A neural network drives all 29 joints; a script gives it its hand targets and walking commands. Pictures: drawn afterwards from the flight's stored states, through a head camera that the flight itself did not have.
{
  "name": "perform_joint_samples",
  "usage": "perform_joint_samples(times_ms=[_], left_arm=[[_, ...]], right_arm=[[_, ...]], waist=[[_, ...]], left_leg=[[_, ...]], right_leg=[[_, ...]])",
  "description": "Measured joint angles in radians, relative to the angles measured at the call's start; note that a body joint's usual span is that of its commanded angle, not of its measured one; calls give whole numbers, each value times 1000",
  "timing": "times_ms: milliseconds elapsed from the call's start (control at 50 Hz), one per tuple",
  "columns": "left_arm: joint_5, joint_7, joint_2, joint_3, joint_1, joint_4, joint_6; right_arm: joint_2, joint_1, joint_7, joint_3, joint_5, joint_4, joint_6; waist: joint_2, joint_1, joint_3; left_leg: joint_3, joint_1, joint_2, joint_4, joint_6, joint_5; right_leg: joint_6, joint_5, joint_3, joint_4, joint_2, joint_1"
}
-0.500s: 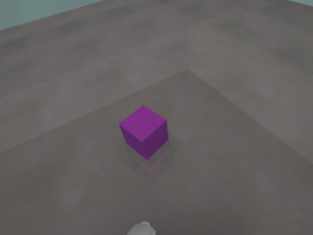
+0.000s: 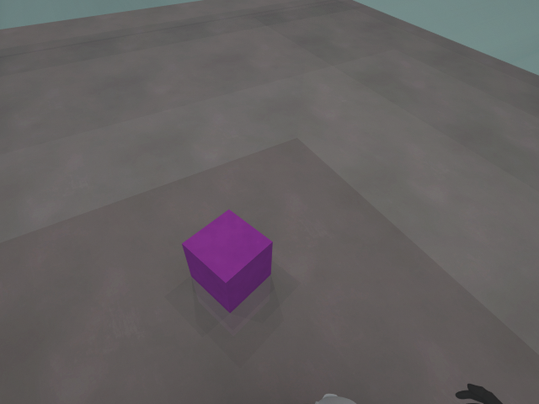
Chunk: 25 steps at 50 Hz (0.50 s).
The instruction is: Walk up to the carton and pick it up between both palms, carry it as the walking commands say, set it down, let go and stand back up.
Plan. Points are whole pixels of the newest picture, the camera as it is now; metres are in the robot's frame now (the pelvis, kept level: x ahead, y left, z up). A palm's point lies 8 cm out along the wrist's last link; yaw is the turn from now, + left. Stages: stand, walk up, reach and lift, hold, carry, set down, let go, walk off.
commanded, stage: walk up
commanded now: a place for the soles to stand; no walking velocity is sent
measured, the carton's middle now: (229, 260) +0.78 +0.14 -0.62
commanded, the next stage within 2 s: none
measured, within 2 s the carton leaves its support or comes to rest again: neither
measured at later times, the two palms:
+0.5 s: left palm out of the picture +0.16 +0.41 -0.04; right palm (415, 335) +0.27 -0.25 -0.10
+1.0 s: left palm (26, 321) +0.30 +0.41 -0.06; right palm (397, 299) +0.34 -0.24 -0.10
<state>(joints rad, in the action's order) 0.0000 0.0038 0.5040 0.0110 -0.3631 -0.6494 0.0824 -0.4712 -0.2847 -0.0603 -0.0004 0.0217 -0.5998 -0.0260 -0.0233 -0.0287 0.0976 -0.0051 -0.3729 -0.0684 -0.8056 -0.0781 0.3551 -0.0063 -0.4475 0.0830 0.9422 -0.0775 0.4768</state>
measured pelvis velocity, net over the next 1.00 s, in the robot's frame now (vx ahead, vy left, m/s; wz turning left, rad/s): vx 0.22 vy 0.07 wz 0.06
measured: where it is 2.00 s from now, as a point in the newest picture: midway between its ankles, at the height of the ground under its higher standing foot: outside the picture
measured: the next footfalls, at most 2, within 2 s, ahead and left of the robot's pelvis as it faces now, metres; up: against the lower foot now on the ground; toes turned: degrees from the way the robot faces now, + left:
right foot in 0.08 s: +0.15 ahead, -0.14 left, +0.00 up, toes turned -6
left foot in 0.50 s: +0.26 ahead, +0.20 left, +0.00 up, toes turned +2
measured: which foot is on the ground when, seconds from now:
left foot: down 0.00-0.10, up 0.12-0.48, down 0.50-1.00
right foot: up 0.00-0.06, down 0.08-0.50, up 0.52-0.76, down 0.78-1.00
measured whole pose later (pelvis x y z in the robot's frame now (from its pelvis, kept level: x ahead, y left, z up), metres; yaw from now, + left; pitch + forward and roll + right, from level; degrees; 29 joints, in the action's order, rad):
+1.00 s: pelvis +0.22 +0.07 -0.02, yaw +3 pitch -2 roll +1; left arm 0.00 0.03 0.51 0.01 -0.31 -0.66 0.08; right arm -0.48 -0.30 0.00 0.00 0.02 -0.60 -0.03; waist 0.03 0.00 0.10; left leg 0.03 -0.42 -0.01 -0.93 0.01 0.48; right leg -0.01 -0.45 0.07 0.95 -0.10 0.47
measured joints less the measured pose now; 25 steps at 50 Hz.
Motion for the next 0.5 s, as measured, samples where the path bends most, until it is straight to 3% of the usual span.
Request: perform_joint_samples(times_ms=[60,100,160,300,400,500], left_arm=[[0,2,0,0,-2,-8,0],[0,7,0,0,-13,-10,3],[0,23,11,1,-48,-10,16],[0,29,12,0,-68,-10,16],[0,28,15,0,-69,-10,16],[0,25,30,0,-67,-10,15]], right_arm=[[0,0,-4,0,0,0,9],[-1,0,-6,0,0,0,19],[4,1,-6,0,0,-1,31],[-54,0,-16,0,0,0,27],[-58,0,-28,0,0,0,35],[-55,-3,-39,0,0,1,24]], waist=[[4,0,-3],[19,1,-5],[35,17,-3],[132,67,-5],[164,75,-6],[155,66,-9]], left_leg=[[0,3,-4,0,8,19],[4,3,-2,-7,12,45],[33,-47,-10,-140,21,130],[85,-178,48,-209,44,78],[60,-214,100,-201,49,24],[19,-138,118,-67,51,-22]], right_leg=[[0,0,0,-91,0,-6],[0,91,1,-138,5,-17],[-6,136,2,-130,4,-19],[-8,90,3,-159,-11,-77],[-8,34,3,-152,-41,-147],[-8,-53,4,-86,-69,-185]])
